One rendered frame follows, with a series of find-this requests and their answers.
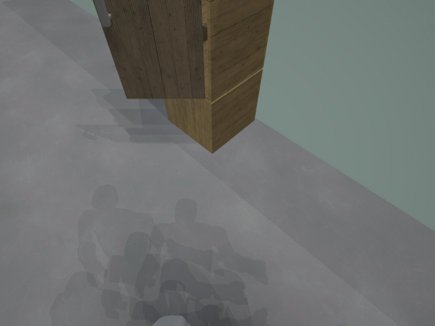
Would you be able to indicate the handle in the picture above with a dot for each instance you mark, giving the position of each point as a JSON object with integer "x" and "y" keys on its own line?
{"x": 103, "y": 14}

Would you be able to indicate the cupboard door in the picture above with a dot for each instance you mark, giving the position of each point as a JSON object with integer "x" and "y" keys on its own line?
{"x": 157, "y": 47}

